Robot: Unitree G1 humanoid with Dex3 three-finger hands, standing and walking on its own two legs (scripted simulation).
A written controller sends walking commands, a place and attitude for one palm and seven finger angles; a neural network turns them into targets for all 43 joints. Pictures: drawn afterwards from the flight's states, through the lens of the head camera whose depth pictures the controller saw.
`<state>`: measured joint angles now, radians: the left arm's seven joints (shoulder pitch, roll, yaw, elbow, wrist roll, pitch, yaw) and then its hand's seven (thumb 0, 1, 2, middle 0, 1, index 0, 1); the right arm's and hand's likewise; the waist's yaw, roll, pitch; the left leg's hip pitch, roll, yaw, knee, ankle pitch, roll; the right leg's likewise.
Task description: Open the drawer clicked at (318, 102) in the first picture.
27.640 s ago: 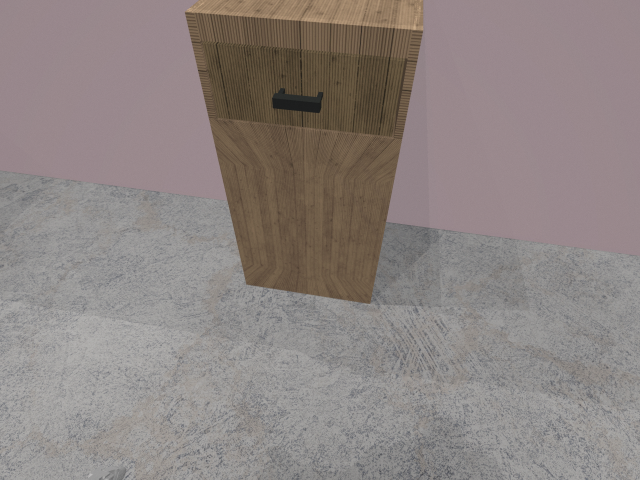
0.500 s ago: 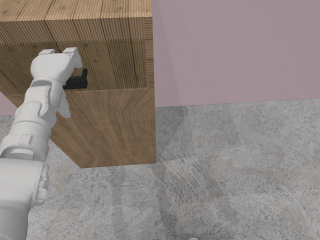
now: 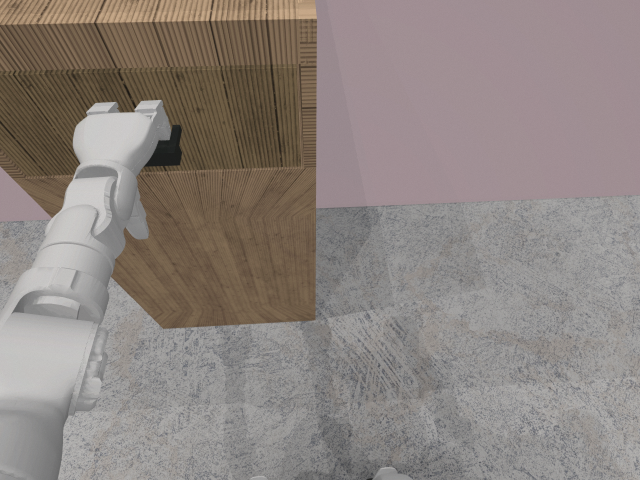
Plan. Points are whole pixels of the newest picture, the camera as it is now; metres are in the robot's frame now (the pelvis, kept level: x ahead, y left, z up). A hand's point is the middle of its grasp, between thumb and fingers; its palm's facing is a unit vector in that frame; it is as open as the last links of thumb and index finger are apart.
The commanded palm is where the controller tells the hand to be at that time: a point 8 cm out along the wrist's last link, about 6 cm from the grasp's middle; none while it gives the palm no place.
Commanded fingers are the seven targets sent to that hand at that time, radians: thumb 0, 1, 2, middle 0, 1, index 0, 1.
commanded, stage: lower the fingers behind the handle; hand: left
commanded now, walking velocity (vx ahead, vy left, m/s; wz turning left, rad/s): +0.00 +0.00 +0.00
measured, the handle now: (141, 143) +0.55 +0.24 +0.07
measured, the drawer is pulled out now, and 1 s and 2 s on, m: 0.00 0.00 0.04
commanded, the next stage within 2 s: close the thumb around the handle in 0.66 s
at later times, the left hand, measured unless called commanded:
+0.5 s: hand (137, 173) +0.49 +0.23 +0.07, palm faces -0.03 +0.02 -1.00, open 13.9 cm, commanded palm +0.47 +0.22 +0.11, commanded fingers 0.00 -0.50 0.30 -0.30 -1.20 -0.30 -1.20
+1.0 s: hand (137, 175) +0.49 +0.23 +0.07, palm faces -0.02 +0.01 -1.00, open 12.6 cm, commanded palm +0.47 +0.22 +0.11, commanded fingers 0.00 0.23 0.61 -0.35 -1.28 -0.35 -1.28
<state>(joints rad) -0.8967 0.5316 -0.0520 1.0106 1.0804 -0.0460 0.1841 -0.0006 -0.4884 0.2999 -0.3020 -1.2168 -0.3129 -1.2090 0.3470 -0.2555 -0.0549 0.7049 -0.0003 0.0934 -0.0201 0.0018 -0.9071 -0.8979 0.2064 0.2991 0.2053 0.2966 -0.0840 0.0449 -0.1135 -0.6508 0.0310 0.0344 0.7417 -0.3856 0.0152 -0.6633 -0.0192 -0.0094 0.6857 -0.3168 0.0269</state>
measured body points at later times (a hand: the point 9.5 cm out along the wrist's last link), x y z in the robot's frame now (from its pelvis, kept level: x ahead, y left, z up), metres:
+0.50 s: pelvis -0.01 +0.00 -0.01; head +0.08 -0.01 +0.43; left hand +0.49 +0.23 +0.13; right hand -0.01 -0.28 -0.13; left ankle -0.03 +0.11 -0.71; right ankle +0.00 -0.14 -0.71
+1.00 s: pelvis +0.00 +0.00 +0.00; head +0.09 -0.01 +0.44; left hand +0.48 +0.23 +0.12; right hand +0.03 -0.27 -0.13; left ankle -0.03 +0.11 -0.71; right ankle +0.00 -0.14 -0.71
